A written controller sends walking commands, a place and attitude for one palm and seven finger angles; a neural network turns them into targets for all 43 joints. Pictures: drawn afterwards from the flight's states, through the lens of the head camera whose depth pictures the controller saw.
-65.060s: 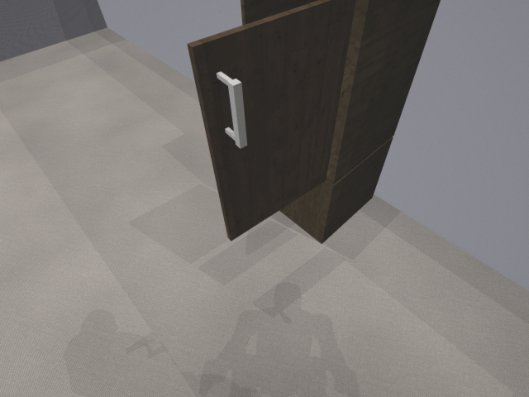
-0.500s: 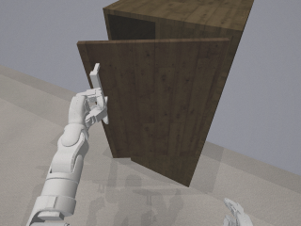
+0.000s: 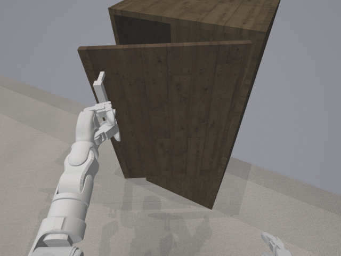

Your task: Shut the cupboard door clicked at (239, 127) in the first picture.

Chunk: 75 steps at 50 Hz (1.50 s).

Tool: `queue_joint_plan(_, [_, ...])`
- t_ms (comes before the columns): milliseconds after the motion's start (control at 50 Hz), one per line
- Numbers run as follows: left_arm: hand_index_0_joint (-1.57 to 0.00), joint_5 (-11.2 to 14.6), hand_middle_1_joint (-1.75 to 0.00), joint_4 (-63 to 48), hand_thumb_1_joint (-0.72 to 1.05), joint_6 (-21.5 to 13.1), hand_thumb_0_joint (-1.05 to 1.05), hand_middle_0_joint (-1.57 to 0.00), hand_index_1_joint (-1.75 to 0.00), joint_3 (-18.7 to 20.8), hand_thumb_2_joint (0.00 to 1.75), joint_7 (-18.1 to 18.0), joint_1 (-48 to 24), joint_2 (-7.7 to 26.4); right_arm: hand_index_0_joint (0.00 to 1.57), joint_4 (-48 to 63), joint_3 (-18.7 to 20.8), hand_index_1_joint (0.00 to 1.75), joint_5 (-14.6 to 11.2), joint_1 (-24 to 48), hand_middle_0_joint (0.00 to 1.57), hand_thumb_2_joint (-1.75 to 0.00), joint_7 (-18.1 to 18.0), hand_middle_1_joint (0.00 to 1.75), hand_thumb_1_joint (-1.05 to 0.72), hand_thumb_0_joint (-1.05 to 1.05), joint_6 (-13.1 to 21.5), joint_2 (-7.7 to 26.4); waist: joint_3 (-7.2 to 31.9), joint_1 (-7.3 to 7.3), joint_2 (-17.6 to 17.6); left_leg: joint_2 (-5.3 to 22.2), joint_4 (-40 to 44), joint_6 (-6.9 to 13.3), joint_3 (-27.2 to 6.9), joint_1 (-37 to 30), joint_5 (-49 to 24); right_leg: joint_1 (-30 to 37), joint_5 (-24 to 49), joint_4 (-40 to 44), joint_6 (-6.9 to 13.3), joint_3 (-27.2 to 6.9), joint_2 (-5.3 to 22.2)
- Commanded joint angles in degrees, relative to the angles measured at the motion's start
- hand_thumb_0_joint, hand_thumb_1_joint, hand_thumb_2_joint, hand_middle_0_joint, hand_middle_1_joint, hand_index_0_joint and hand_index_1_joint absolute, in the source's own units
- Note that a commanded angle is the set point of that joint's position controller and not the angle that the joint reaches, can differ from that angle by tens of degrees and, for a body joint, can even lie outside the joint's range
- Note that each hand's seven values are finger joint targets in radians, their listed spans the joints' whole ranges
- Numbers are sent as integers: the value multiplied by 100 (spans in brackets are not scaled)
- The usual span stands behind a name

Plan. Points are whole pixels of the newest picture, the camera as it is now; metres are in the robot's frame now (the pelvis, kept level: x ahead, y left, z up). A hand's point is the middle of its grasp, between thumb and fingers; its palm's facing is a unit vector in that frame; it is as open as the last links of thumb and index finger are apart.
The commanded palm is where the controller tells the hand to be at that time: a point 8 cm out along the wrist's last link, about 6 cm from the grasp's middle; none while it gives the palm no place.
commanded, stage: push the door shut along its arc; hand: left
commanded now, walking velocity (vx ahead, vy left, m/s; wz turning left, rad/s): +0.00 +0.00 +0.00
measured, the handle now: (106, 100) +0.47 +0.19 +0.13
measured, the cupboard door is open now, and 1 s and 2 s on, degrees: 28 17 5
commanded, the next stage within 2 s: pull the fist back off the door in 1.88 s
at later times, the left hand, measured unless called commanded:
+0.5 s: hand (112, 112) +0.41 +0.16 +0.14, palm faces -0.02 -1.00 -0.02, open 3.0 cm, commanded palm +0.41 +0.20 +0.13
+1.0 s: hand (130, 96) +0.47 +0.13 +0.14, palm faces -0.17 -0.99 -0.02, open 3.1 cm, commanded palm +0.48 +0.17 +0.13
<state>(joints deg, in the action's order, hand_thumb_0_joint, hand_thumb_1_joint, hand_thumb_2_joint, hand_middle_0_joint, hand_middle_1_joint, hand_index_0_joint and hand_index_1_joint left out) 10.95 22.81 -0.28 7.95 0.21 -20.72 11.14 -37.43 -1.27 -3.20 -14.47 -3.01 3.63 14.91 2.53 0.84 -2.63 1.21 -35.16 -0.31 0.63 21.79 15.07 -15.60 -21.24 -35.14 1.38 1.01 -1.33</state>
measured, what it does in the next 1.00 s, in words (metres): stands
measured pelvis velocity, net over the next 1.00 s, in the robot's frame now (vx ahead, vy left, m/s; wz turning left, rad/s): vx -0.02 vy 0.02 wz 0.01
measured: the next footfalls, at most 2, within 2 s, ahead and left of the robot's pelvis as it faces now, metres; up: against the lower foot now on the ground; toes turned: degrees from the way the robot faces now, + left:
none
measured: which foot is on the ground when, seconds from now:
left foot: down 0.00-1.00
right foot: down 0.00-1.00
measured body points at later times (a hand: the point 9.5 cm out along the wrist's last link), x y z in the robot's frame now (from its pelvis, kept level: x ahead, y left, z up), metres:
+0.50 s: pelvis -0.01 +0.00 +0.00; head +0.02 -0.01 +0.44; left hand +0.41 +0.22 +0.14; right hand +0.11 -0.25 -0.12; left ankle +0.03 +0.13 -0.73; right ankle -0.03 -0.10 -0.73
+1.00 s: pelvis -0.02 +0.02 -0.02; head +0.04 +0.02 +0.43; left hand +0.48 +0.18 +0.14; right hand +0.01 -0.25 -0.14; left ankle +0.03 +0.13 -0.73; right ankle -0.03 -0.10 -0.73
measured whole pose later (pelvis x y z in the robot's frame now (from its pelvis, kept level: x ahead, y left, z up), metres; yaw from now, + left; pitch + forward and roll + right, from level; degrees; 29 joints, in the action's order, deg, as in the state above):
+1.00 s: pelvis -0.02 +0.02 -0.02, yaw +1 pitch +10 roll -1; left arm 10.1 67.0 -13.0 9.6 13.3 -57.7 21.2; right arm -43.1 -1.0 -1.9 -21.6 -2.5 6.6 16.3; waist 2.8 7.5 -2.3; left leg 0.5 -42.5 1.0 -0.2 36.6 15.8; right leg -29.5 -22.0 -41.7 0.2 1.9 -0.7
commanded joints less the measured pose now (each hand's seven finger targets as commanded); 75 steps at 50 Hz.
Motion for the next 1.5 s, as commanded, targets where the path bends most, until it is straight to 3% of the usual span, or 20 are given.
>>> queue_joint_plan(0, [-130, -37, -150, -1563, 90, -574, 0, -130, -150, 399, 90, -17, -2389, 1068, 20, 901, 232, 30, 25, 523, 20, -90, -33, 30, -90, 0, 290, 592, 1573, -31, 318, -173, 214, 254, 34, -1300, -1110, -106, 2119, 547, -106, -79, 31])
queue_joint_plan(20, [-130, -76, -150, -1500, 90, -626, 0, -130, -150, 545, 90, -10, -2534, 1353, 20, 847, 234, 30, 32, 476, 20, -90, -46, 30, -90, 0, 265, 636, 1533, -7, 360, -162, 201, 252, 21, -1245, -1076, -96, 2065, 550, -111, -87, 34])
queue_joint_plan(140, [-130, 27, -150, -365, 90, -549, 0, -130, -150, 356, 90, 433, -3176, 1339, 20, 720, 191, 30, -34, 443, 20, -90, -119, 30, -90, 0, 169, 669, 985, 252, 470, -194, 178, 269, 4, -971, -607, -471, 1672, 722, -165, -196, 77])
queue_joint_plan(200, [-130, 141, -150, 35, 90, -519, 0, -130, -150, 465, 90, 687, -3363, 1468, 20, 729, 201, 30, -54, 381, 20, -90, -146, 30, -90, 0, 139, 704, 1241, 197, 437, -214, 144, 255, -28, -955, -692, -376, 1787, 661, -135, -196, 88])
queue_joint_plan(240, [-130, 156, -150, -54, 90, -612, 0, -130, -150, 322, 90, 803, -3617, 1353, 20, 765, 210, 30, -47, 337, 20, -90, -125, 30, -90, 0, 152, 692, 1572, 210, 97, -222, 89, 258, -44, -1165, -946, -353, 2041, 544, -102, -151, 84])
queue_joint_plan(300, [-130, 189, -150, 156, 90, -764, 0, -130, -150, 402, 90, 890, -3678, 1409, 20, 707, 253, 30, -33, 163, 20, -90, -97, 30, -90, 0, 188, 732, 1726, 227, 217, -200, -5, 248, -94, -1227, -1147, -437, 2235, 444, -90, -84, 36])
queue_joint_plan(380, [-130, 175, -150, 592, 90, -955, 0, -130, -150, 306, 90, 970, -4361, 1420, 20, 587, 273, 30, -29, 7, 20, -90, -92, 30, -90, 0, 197, 782, 1489, 414, 513, -199, -21, 274, -136, -1021, -838, -714, 1860, 470, -119, -80, 18])
queue_joint_plan(580, [-130, 71, -150, 1742, 90, -1342, 0, -130, -150, -5, 90, 1182, -5792, 1338, 20, 280, 308, 30, -5, -366, 20, -90, -77, 30, -90, 0, 286, 877, 1676, 688, -14, -136, -100, 216, -333, -1219, -480, -1495, 1052, 350, -41, 15, -46])
queue_joint_plan(620, [-130, 74, -150, 2102, 90, -1404, 0, -130, -150, 372, 90, 1188, -5779, 1771, 20, 212, 313, 30, 30, -530, 20, -90, -71, 30, -90, 0, 301, 960, 1768, 618, 114, -135, -126, 218, -371, -1106, -487, -1447, 999, 304, -17, 27, -65])
queue_joint_plan(680, [-130, 78, -150, 2241, 90, -1532, 0, -130, -150, -3, 90, 1280, -6254, 1335, 20, 186, 327, 30, 31, -599, 20, -90, -47, 30, -90, 0, 364, 936, 1810, 804, 56, -99, -158, 198, -406, -1205, -500, -1713, 975, 237, -35, 55, -79])
queue_joint_plan(760, [-130, 15, -150, 2416, 90, -1695, 0, -130, -150, 50, 90, 1330, -6654, 1474, 20, 72, 373, 30, 73, -805, 20, -90, -31, 30, -90, 0, 441, 1008, 2020, 870, -86, -59, -215, 164, -522, -1288, -492, -1949, 860, 130, -15, 75, -92])
queue_joint_plan(780, [-130, 14, -150, 2571, 90, -1684, 0, -130, -150, -78, 90, 1352, -6650, 1318, 20, 54, 361, 30, 79, -826, 20, -90, -10, 30, -90, 0, 454, 1001, 1977, 893, -128, -68, -223, 162, -521, -1282, -462, -2028, 815, 119, -11, 87, -104])
queue_joint_plan(920, [-130, -28, -150, 3041, 90, -1698, 0, -130, -150, 335, 90, 1387, -7194, 1853, 20, -103, 393, 30, 131, -1157, 20, -90, -18, 30, -90, 0, 483, 1121, 2034, 1000, 172, -64, -311, 198, -539, -978, -468, -2091, 821, 67, -20, 67, -120])
queue_joint_plan(980, [-130, -84, -150, 3189, 90, -1709, 0, -130, -150, 228, 90, 1458, -7377, 1762, 20, -122, 389, 30, 151, -1216, 20, -90, 6, 30, -90, 0, 492, 1107, 2110, 1073, -24, -48, -386, 179, -538, -987, -511, -2270, 832, 17, -28, 53, -120])
queue_joint_plan(1120, [-130, -294, -150, 3887, 90, -1665, 0, -130, -150, 1014, 90, 1471, -7403, 2833, 20, -113, 383, 30, 209, -1507, 20, -90, 37, 30, -90, 0, 400, 1223, 2263, 1054, 72, -69, -588, 236, -461, -373, -604, -2108, 1023, -108, -42, -33, -118])
queue_joint_plan(1200, [-130, -488, -150, 4016, 90, -1645, 0, -130, -150, 1059, 90, 1571, -7633, 3066, 20, -50, 401, 30, 229, -1619, 20, -90, 56, 30, -90, 0, 316, 1223, 2428, 1145, 33, -61, -738, 243, -394, -137, -726, -2066, 1330, -185, -94, -113, -98])
queue_joint_plan(1320, [-130, -432, -150, 3867, 90, -1657, 0, -130, -150, 1041, 90, 1878, -7840, 3097, 20, 5, 442, 30, 252, -1804, 20, -90, 47, 30, -90, 0, 192, 1235, 2895, 1209, -60, -111, -935, 293, -344, -235, -1205, -1878, 1929, -260, -101, -144, -152])
queue_joint_plan(1420, [-130, -372, -150, 3928, 90, -1496, 0, -130, -150, 602, 90, 2051, -8371, 2599, 20, -145, 457, 30, 254, -1877, 20, -90, 32, 30, -90, 0, 161, 1223, 2627, 1447, -303, -103, -1018, 305, -379, -426, -1197, -2385, 1780, -205, -108, -86, -192])
queue_joint_plan(1460, [-130, -381, -150, 4031, 90, -1450, 0, -130, -150, 839, 90, 2075, -8371, 2944, 20, -207, 462, 30, 268, -1932, 20, -90, 24, 30, -90, 0, 141, 1269, 2759, 1423, -247, -92, -1061, 306, -411, -378, -1354, -2307, 1957, -237, -110, -113, -193])
queue_joint_plan(1480, [-130, -366, -150, 4088, 90, -1407, 0, -130, -150, 680, 90, 2113, -8387, 2744, 20, -221, 450, 30, 270, -1919, 20, -90, 31, 30, -90, 0, 134, 1239, 2751, 1456, -284, -108, -1076, 309, -406, -378, -1379, -2329, 1981, -257, -103, -90, -199])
